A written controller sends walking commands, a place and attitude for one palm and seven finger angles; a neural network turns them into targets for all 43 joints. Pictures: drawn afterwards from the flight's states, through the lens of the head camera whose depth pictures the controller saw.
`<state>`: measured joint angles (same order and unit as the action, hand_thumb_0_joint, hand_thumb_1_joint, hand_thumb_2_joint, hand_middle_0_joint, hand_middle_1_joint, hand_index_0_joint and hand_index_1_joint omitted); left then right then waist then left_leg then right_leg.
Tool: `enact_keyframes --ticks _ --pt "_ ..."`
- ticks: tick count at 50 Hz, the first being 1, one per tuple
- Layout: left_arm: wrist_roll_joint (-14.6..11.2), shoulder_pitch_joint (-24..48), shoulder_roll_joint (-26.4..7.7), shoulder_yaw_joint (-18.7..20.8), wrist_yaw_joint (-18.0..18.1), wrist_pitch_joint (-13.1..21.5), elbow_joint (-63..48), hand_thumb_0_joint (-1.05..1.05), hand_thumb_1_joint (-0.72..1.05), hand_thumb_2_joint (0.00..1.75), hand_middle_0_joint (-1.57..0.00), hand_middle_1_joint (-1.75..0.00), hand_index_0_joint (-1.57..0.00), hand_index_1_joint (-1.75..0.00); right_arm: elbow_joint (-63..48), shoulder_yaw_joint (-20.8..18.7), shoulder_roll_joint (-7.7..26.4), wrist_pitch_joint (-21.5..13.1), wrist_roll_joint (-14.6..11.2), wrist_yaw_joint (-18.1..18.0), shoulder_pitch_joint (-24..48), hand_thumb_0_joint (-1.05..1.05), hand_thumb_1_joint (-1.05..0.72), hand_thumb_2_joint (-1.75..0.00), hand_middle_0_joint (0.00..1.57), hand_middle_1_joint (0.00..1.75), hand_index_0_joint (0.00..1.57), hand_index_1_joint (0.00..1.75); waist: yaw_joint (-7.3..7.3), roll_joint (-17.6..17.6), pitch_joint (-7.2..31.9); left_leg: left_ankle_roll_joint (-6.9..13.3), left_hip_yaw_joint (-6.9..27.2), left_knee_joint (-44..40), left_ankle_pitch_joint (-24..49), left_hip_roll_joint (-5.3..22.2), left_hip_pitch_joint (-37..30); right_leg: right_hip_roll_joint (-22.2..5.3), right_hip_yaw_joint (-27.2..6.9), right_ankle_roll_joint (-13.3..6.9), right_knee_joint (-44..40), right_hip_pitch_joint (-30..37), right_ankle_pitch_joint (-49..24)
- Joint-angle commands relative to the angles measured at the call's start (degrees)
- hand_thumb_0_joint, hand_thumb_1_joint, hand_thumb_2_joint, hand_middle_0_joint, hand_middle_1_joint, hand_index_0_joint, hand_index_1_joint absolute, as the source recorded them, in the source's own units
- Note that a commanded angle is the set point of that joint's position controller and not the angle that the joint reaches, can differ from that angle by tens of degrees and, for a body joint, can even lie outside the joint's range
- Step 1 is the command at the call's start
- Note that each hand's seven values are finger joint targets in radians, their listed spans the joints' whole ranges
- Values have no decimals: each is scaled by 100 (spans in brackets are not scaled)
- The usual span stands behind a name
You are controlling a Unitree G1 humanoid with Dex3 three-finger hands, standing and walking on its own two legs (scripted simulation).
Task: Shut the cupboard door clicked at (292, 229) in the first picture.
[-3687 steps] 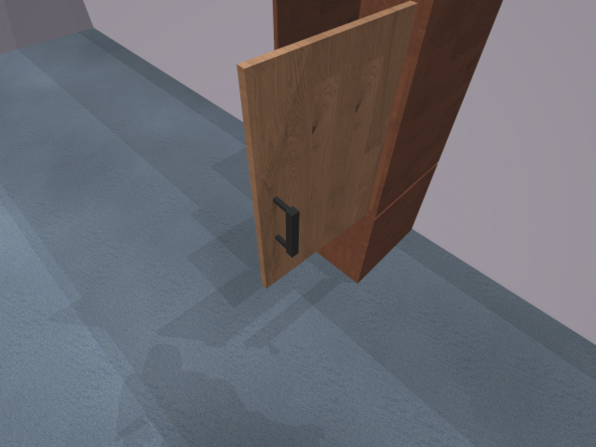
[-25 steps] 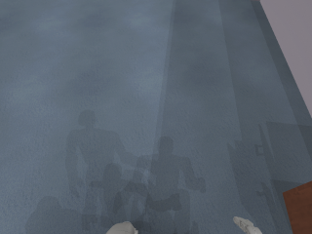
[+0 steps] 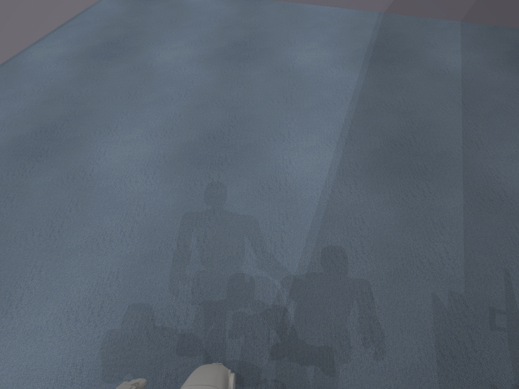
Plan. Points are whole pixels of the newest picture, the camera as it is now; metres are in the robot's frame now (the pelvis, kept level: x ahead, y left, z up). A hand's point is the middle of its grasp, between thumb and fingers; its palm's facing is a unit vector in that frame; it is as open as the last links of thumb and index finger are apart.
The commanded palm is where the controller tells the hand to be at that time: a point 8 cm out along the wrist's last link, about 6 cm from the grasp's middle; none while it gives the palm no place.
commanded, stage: walk to a spot facing it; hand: left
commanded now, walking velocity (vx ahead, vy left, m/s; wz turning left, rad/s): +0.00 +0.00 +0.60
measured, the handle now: out of the picture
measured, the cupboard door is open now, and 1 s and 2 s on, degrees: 7 7 7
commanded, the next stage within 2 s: turn to face it in 0.10 s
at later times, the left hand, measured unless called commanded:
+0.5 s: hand out of the picture +0.07 +0.22 -0.18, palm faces +0.14 -0.96 -0.24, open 7.4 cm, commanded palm none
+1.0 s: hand (155, 331) +0.24 +0.22 -0.16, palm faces -0.21 -0.95 -0.23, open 7.4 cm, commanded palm none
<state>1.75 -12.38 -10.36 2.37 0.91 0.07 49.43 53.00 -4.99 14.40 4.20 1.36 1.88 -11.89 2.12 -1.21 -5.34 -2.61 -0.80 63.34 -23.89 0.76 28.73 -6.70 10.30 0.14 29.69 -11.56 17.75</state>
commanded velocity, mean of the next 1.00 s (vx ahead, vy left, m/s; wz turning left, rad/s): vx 0.00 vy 0.00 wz -0.40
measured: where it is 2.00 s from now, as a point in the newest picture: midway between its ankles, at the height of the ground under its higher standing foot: outside the picture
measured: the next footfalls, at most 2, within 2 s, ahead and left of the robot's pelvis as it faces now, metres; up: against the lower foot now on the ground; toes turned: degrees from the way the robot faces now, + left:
left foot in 0.18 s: +0.08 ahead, +0.14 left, +0.00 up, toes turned +12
right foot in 0.50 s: +0.13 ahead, -0.10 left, +0.00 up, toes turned +0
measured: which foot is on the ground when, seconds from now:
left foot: up 0.00-0.16, down 0.18-0.52, up 0.54-0.76, down 0.78-1.00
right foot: down 0.00-0.18, up 0.20-0.48, down 0.50-0.78, up 0.80-1.00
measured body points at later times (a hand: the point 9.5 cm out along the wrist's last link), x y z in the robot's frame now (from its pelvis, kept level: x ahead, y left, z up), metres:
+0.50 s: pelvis +0.06 +0.02 -0.01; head +0.09 +0.02 +0.44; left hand +0.06 +0.27 -0.16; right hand +0.20 -0.19 -0.15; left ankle +0.04 +0.13 -0.74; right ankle +0.09 -0.11 -0.74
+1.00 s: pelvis +0.08 +0.03 +0.00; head +0.13 +0.03 +0.45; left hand +0.25 +0.27 -0.14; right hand +0.07 -0.24 -0.13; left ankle +0.07 +0.15 -0.74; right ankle +0.05 -0.09 -0.69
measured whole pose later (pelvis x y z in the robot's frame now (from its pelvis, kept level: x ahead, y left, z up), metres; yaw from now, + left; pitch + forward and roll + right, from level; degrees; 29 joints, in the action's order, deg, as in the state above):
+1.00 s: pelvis +0.08 +0.03 +0.00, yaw -14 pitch +0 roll -2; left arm 1.2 -6.1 -16.2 5.4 -2.1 -4.7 50.8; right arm 52.7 -2.2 12.7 1.1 2.0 -2.0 -13.0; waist -0.3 0.2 -7.0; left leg -0.8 -7.4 29.2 -18.4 6.2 10.0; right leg -0.1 3.0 2.4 51.6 -24.5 25.5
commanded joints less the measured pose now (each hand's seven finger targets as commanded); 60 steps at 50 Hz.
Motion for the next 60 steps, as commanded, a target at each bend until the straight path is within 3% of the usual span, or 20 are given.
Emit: enact_keyframes --ticks 1,5,7,8,9,10,14,23,26,27,30,36,37,39,42,53,54,55,56,60 --pt "-16 -603 -1228 368 109 104 -177 0 90 90 -20 -30 -20 -30 -613 84 105 -153 -34 39 553 0 -90 -90 20 30 20 30 -392 1257 558 -32 -371 -1062 39 30 265 -1241 -309 -491 -580 1201 -4068" --pt "10 -624 -1371 465 103 55 -162 0 90 90 -20 -30 -20 -30 -719 96 173 -227 -61 29 622 0 -90 -90 20 30 20 30 -411 1331 653 136 -598 -2347 128 -31 -369 -1433 -214 -490 -99 1192 -4160" --pt "-53 -527 -1410 485 74 44 -192 0 90 90 -20 -30 -20 -30 -615 37 402 -273 -18 6 113 0 -90 -90 20 30 20 30 -82 1022 910 242 -660 -3413 1079 -161 -1534 -1291 89 -206 763 691 -3875" --pt "-85 -511 -1244 453 47 16 -252 0 90 90 -20 -30 -20 -30 -523 -71 834 -318 14 3 -332 0 -90 -90 20 30 20 30 162 -23 1237 506 191 -3826 2536 497 -2751 -956 245 95 1896 -351 -2500" --pt "-140 -319 -829 312 6 -7 -547 0 90 90 -20 -30 -20 -30 -466 -262 1547 -332 31 -58 -828 0 -90 -90 20 30 20 30 438 -1852 1432 1486 2415 -3940 5305 2213 -3560 -93 110 474 3293 -2052 1992" --pt "-61 -9 -880 264 78 -84 -697 0 90 90 -20 -30 -20 -30 -354 -212 1558 -281 -37 -134 -1039 0 -90 -90 20 30 20 30 454 -1041 1448 1752 2274 -3935 5216 2481 -3296 -88 -678 350 3676 -2172 2173" --pt "-77 -283 -660 214 18 -158 -17 0 90 90 -20 -30 -20 -30 -515 133 679 -390 9 -373 157 0 -90 -90 20 30 20 30 -123 -827 957 1303 916 -4149 3806 1526 -2246 6 -1053 305 3334 -1692 932" --pt "-24 -868 -588 181 -95 -202 497 0 90 90 -20 -30 -20 -30 -201 77 686 -270 -57 -359 534 0 -90 -90 20 30 20 30 -430 -465 312 785 -81 -3797 1583 1275 -1400 524 -776 117 244 -211 -745" --pt "46 -649 -1351 329 -84 -137 318 0 90 90 -20 -30 -20 -30 -375 80 168 -191 -114 -311 371 0 -90 -90 20 30 20 30 -310 1414 200 158 -761 -1981 -606 -44 -890 -1013 -3156 -765 -1198 -570 -1752" --pt "24 -732 -1380 376 -42 -90 322 0 90 90 -20 -30 -20 -30 -461 94 172 -147 -97 -331 588 0 -90 -90 20 30 20 30 -510 2026 432 156 -281 -1079 -1123 -66 -584 -1117 -3703 -1177 -1478 -333 -1837" --pt "9 -469 -1151 448 50 -110 254 0 90 90 -20 -30 -20 -30 -452 98 228 -268 -130 -358 637 0 -90 -90 20 30 20 30 -405 1309 754 126 210 -459 -656 52 9 -816 -3113 -1273 -902 577 -3002" --pt "-42 -77 -1143 522 25 -195 127 0 90 90 -20 -30 -20 -30 -257 154 55 -361 -141 -427 -57 0 -90 -90 20 30 20 30 -159 886 1015 55 3 -3512 689 -79 -1572 -290 -2875 -741 -293 2 -2747" --pt "-87 76 -1011 482 -1 -219 62 0 90 90 -20 -30 -20 -30 -191 129 219 -421 -120 -448 -314 0 -90 -90 20 30 20 30 -21 497 1036 94 67 -4231 1218 148 -2388 29 -2635 -474 -20 -652 -2123" --pt "-120 190 -609 375 -119 -236 -229 0 90 90 -20 -30 -20 -30 -344 -4 1028 -432 7 -482 -412 0 -90 -90 20 30 20 30 10 -1683 737 1082 2003 -4930 2101 2364 -2569 948 -1277 100 1822 -2021 1431" --pt "-55 448 -807 430 -202 -324 -159 0 90 90 -20 -30 -20 -30 -422 76 831 -429 61 -512 -55 0 -90 -90 20 30 20 30 -191 -981 279 1293 1183 -4471 3744 2066 -2073 619 -1293 229 3415 -2084 1266" --pt "-60 473 -855 282 -318 -250 -370 0 90 90 -20 -30 -20 -30 -412 -48 1145 -370 15 -364 -217 0 -90 -90 20 30 20 30 -267 -932 729 597 -412 -3165 3993 1739 -2163 770 -413 -3 166 -153 -348" --pt "-47 -34 -1105 334 -291 -196 -242 0 90 90 -20 -30 -20 -30 -480 -56 1112 -373 -33 -333 -122 0 -90 -90 20 30 20 30 -534 -456 995 333 -670 -2324 3472 1519 -1699 522 -723 -122 -540 764 -1299" --pt "9 -469 -1759 454 -206 -108 -112 0 90 90 -20 -30 -20 -30 -705 37 679 -365 -89 -297 -32 0 -90 -90 20 30 20 30 -709 1266 1288 -52 -1076 -919 657 728 -160 -904 -2521 -661 -788 1991 -3383" --pt "-81 -653 -2004 480 -132 -111 -30 0 90 90 -20 -30 -20 -30 -872 93 648 -297 -88 -350 163 0 -90 -90 20 30 20 30 -743 1538 1178 -168 -449 114 -1447 356 461 -1715 -3244 -1325 -694 1639 -4845" --pt "-58 490 -1462 376 -10 -185 -453 0 90 90 -20 -30 -20 -30 -667 107 635 -222 -49 -343 230 0 -90 -90 20 30 20 30 -252 980 721 -225 168 451 -189 605 380 -781 -2503 -1139 -808 419 -2892"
